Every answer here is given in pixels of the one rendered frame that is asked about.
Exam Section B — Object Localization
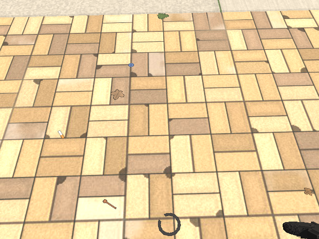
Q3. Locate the robot right hand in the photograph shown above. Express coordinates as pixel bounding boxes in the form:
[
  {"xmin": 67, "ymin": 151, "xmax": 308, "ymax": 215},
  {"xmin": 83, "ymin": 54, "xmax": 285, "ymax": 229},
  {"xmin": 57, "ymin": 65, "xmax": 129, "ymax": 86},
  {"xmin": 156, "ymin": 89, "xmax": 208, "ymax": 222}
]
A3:
[{"xmin": 282, "ymin": 221, "xmax": 319, "ymax": 239}]

